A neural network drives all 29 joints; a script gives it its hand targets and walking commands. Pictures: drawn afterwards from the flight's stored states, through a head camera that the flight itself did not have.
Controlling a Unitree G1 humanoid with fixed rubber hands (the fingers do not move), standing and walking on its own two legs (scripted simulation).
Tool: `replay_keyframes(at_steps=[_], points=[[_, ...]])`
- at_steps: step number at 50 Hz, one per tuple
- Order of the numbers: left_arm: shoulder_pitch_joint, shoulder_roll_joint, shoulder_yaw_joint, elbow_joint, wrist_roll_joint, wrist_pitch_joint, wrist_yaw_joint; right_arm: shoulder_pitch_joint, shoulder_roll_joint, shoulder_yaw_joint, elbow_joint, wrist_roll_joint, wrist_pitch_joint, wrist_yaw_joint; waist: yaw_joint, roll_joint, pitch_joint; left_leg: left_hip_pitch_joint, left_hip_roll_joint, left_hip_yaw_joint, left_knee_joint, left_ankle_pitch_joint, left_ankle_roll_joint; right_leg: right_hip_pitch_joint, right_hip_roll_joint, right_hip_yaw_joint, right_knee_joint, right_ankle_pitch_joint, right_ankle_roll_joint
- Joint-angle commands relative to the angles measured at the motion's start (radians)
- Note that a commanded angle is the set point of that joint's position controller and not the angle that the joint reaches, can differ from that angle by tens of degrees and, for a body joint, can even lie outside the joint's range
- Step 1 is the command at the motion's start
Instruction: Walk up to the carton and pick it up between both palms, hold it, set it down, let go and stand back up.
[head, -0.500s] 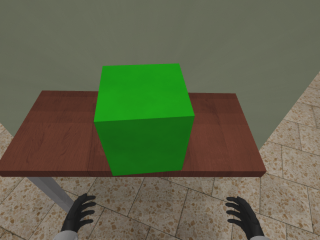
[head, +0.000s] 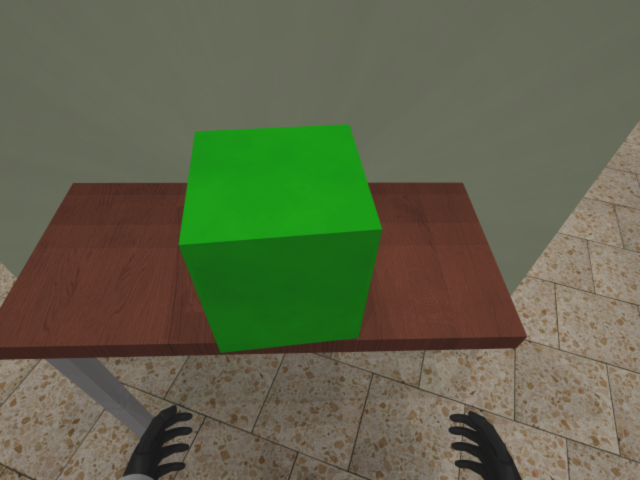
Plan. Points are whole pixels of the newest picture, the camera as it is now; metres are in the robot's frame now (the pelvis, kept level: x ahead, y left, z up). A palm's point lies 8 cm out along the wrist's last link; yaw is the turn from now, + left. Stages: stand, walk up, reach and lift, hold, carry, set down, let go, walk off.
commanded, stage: stand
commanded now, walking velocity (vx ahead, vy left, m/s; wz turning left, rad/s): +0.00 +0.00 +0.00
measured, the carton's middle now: (282, 242) +0.42 +0.07 +0.05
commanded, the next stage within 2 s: none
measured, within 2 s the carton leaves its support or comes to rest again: neither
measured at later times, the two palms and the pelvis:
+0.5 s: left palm out of the picture +0.01 +0.25 -0.12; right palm out of the picture +0.02 -0.25 -0.12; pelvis -0.02 +0.01 -0.01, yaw +2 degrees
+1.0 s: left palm out of the picture -0.11 +0.26 -0.14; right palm out of the picture -0.10 -0.24 -0.14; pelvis -0.09 +0.01 -0.01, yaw +1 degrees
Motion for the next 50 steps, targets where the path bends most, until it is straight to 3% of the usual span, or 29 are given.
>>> replay_keyframes(at_steps=[1,4,6,18,34,39,44,50], points=[[0.094,0.191,0.094,0.038,0.056,-0.128,-0.015,0.037,-0.196,-0.065,-0.051,-0.031,0.074,-0.034,-0.005,0.02,-0.279,-0.012,0.062,-0.074,0.049,0.373,0.036,0.012,-0.106,0.038,0.021,0.345,-0.011],[0.05,0.173,0.095,0.049,0.051,-0.166,-0.03,0.041,-0.188,-0.063,-0.052,-0.026,0.103,-0.032,-0.022,-0.013,-0.297,0.007,0.073,-0.084,0.053,0.399,0.046,-0.003,-0.108,0.047,0.038,0.379,-0.006],[0.05,0.162,0.094,0.072,0.046,-0.176,-0.033,0.052,-0.18,-0.062,-0.038,-0.024,0.111,-0.029,-0.026,-0.027,-0.244,-0.032,0.07,-0.086,0.047,0.342,0.043,-0.04,-0.106,0.047,0.022,0.34,-0.008],[0.132,0.183,0.09,0.184,0.041,-0.181,-0.029,0.159,-0.191,-0.054,0.027,-0.019,0.13,-0.026,-0.039,0.002,-0.032,-0.149,0.064,-0.111,-0.026,0.167,0.039,-0.106,-0.111,0.072,-0.03,0.188,-0.012],[0.259,0.187,0.087,0.321,0.045,-0.163,-0.027,0.256,-0.209,-0.047,0.13,-0.021,0.155,-0.031,-0.027,0.015,0.064,-0.319,0.053,-0.17,-0.132,-0.335,0.043,-0.19,-0.079,0.088,-0.058,-0.225,0.0],[0.276,0.191,0.091,0.349,0.045,-0.157,-0.026,0.284,-0.203,-0.049,0.152,-0.026,0.161,-0.033,-0.033,-0.008,0.063,-0.33,0.041,-0.167,-0.109,-0.374,0.041,-0.244,-0.081,0.105,-0.065,-0.323,-0.001],[0.277,0.181,0.089,0.372,0.043,-0.154,-0.023,0.305,-0.189,-0.045,0.171,-0.032,0.161,-0.038,-0.038,-0.021,0.022,-0.29,0.034,-0.155,-0.075,-0.316,0.038,-0.266,-0.079,0.101,-0.05,-0.306,0.0],[0.299,0.184,0.099,0.398,0.046,-0.134,-0.023,0.31,-0.196,-0.058,0.186,-0.035,0.18,-0.042,-0.03,-0.004,0.049,-0.362,0.023,-0.153,-0.078,-0.457,0.036,-0.308,-0.06,0.091,-0.019,-0.418,-0.002]])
